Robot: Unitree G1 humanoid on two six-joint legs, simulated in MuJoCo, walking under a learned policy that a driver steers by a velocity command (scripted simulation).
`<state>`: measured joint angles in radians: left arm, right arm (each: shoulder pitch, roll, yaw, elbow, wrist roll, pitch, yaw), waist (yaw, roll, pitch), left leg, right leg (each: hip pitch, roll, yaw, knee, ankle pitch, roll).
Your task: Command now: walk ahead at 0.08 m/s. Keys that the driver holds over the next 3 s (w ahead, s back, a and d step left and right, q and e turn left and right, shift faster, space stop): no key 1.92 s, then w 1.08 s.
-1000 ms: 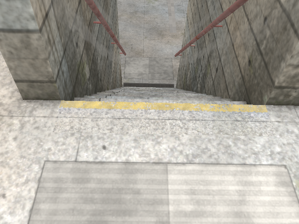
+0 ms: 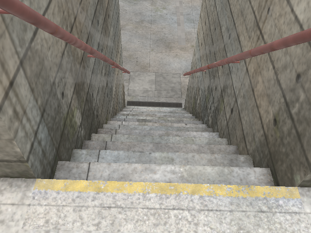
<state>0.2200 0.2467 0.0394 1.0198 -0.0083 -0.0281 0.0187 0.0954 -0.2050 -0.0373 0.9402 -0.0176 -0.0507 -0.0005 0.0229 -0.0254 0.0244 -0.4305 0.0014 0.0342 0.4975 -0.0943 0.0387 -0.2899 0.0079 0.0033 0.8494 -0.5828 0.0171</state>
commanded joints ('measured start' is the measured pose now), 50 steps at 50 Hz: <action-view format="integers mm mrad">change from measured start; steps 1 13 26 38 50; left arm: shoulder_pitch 68 40 147 163 190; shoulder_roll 87 59 25 11 7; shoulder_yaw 25 18 8 0 -5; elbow -15 43 82 75 73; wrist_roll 0 21 16 17 16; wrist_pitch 45 15 7 15 16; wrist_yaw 23 24 22 18 19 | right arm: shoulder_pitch -10 48 77 92 116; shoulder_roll -147 -87 -90 -95 -84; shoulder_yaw -25 -26 -24 -24 -19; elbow -39 40 103 142 171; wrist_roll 0 11 20 18 17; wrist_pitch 6 40 58 69 68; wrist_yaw -12 -42 -39 -51 -54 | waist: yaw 4 -44 -20 -26 -28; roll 153 -69 27 14 18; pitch -133 30 -18 13 34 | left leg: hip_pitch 175 252 279 290 282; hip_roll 271 40 47 48 46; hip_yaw -332 -51 -46 -53 -54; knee -232 -85 -38 -48 -64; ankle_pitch -63 -139 117 109 65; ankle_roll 178 3 -1 -18 -28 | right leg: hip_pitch -115 -140 16 28 22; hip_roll -74 -90 -58 -53 -49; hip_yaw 52 44 6 3 1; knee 84 -531 -464 -492 -516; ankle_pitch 17 118 432 438 379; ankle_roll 22 -42 -38 -36 -39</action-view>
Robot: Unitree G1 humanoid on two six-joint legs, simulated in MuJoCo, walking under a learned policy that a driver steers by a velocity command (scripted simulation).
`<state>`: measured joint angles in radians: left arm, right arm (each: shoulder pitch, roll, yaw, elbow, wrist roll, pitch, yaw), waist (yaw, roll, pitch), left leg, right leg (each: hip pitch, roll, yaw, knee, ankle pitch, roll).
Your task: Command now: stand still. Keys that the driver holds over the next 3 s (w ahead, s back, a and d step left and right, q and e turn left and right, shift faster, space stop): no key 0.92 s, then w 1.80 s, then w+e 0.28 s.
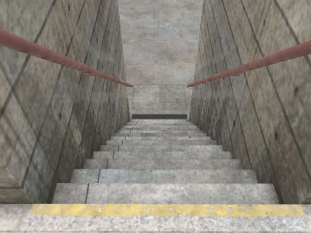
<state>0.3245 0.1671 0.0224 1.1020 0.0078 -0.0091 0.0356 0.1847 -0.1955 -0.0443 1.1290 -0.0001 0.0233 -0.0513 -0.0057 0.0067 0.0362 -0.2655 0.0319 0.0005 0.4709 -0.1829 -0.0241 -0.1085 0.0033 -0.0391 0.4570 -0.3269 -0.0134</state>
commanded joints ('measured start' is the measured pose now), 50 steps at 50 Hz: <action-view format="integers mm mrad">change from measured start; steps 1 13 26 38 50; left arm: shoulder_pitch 89 130 168 194 231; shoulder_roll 86 78 70 66 143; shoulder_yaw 12 5 0 -3 24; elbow -9 -10 -15 -19 -39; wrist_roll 0 -2 -4 -5 -27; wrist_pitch -3 -4 -5 -5 -2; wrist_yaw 2 1 0 -1 11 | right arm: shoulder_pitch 30 71 106 130 94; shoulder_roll -93 -83 -75 -69 -65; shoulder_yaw -12 -5 1 3 -1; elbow -16 -1 2 1 -29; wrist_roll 0 1 2 4 16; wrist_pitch -6 -6 -5 -4 -12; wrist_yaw -3 -6 -8 -10 -12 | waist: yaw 0 0 0 1 39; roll -13 -10 -10 -10 -127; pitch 23 34 39 42 116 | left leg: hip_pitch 117 110 105 104 -102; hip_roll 16 15 14 14 -85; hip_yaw -20 -21 -22 -21 99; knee -38 -43 -40 -35 184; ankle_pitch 151 138 146 155 -299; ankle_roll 34 30 28 25 32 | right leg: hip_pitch -160 -166 -164 -160 -168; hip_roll -44 -40 -37 -36 -141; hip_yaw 43 42 40 40 217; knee -125 -132 -132 -130 -251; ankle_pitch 120 110 130 152 -474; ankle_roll -8 -11 -12 -13 -127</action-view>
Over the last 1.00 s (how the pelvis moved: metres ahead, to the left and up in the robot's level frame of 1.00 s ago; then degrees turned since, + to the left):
0.06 -0.03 0.01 1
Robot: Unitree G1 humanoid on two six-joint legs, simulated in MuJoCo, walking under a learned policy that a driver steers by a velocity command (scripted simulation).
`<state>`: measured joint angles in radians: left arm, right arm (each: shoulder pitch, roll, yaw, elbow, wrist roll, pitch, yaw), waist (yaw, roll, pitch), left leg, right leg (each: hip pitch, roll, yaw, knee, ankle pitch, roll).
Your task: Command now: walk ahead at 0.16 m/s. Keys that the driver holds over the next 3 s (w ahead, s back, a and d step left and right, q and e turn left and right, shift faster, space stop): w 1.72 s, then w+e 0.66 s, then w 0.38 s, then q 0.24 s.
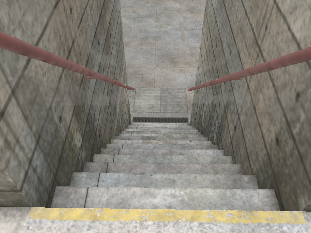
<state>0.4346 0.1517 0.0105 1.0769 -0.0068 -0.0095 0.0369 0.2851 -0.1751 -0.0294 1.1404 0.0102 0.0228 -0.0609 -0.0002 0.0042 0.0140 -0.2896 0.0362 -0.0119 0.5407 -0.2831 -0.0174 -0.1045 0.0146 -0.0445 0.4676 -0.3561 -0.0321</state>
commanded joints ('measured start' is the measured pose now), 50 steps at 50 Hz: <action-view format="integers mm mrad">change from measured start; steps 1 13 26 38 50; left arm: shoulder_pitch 122 5 -353 86 -35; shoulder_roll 202 44 77 240 209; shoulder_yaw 52 24 46 93 65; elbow -26 -134 -240 -168 -157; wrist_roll -18 -35 -15 -18 16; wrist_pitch -10 -80 -64 -80 -69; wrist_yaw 11 -11 -39 -94 -35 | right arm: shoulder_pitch -59 403 237 390 73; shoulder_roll -77 -231 -135 -25 -97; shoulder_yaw -13 -76 -10 -1 -51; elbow -73 9 -67 -56 -231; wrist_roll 6 -11 -21 22 -19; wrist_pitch -28 -122 -108 -123 -41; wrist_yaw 7 68 35 62 36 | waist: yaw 52 -136 -51 97 -19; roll -179 320 59 -268 -74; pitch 194 -108 124 -364 -21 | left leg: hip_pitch -180 468 178 -369 -348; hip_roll -58 363 155 -149 97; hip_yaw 96 -780 -43 -204 -95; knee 221 -381 -367 1024 457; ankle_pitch -173 -173 432 -316 171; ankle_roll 40 311 187 95 44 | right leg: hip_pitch -169 -625 -639 389 -135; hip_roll -264 57 -120 -379 -213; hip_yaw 362 125 24 843 252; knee -324 817 294 -153 -235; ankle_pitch -507 -161 407 79 356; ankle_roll -166 -16 -3 -367 -253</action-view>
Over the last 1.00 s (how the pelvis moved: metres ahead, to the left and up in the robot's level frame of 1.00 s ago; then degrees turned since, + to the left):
0.01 -0.01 0.00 0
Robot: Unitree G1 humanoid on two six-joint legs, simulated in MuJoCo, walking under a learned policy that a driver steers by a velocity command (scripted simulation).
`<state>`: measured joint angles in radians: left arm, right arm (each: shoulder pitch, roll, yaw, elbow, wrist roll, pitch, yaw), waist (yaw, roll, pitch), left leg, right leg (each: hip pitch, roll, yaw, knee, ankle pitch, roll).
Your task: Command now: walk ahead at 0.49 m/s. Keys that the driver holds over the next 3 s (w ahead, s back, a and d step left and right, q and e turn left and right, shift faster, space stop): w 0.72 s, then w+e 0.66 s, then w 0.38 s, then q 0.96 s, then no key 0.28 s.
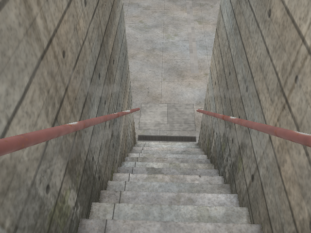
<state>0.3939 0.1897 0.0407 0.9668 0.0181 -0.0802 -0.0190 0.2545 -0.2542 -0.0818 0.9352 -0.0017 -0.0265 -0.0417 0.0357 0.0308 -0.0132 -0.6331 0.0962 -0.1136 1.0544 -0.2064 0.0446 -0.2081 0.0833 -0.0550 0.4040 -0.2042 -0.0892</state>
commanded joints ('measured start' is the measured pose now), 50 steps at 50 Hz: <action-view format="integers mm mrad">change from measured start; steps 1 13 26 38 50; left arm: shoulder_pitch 14 154 199 -184 440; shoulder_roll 165 163 45 30 40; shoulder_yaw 33 8 24 13 -10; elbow -50 -63 -41 -196 65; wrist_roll -23 -38 -79 -6 -24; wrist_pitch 3 0 15 61 46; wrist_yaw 22 105 73 -4 4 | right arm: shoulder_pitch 75 -161 440 335 100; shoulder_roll -39 -51 -96 -29 42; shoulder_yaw -1 5 23 48 9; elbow -35 -167 109 121 -68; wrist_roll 2 -18 16 30 13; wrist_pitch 6 -55 -33 -64 -84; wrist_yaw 25 101 101 -52 -28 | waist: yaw -45 31 9 -22 72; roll -72 -63 120 33 -458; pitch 16 82 19 128 79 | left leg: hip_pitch -38 -102 631 -10 -697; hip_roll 39 -7 231 0 -102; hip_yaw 8 41 -199 -30 82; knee -83 -380 -417 -287 1225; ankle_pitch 128 819 826 -200 -520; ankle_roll -19 3 165 101 -41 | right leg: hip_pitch -23 -154 -853 -350 525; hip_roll -286 -246 -33 -90 -227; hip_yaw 271 225 237 94 365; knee -163 298 1654 371 258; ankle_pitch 127 -170 -464 899 1247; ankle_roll -198 -97 87 112 -180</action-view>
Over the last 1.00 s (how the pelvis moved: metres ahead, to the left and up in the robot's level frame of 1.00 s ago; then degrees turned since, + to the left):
0.44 0.00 0.00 -1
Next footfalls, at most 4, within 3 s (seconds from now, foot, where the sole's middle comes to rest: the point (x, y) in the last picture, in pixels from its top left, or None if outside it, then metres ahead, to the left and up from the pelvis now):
0.44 left None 0.30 0.22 -1.00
0.96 right None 0.52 0.01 -1.22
1.36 left None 0.75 0.21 -1.44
1.86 right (192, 221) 0.97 -0.19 -1.66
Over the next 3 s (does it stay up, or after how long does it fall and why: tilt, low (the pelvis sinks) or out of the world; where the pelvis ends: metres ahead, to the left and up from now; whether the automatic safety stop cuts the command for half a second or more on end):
stays up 1.17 -0.02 -1.12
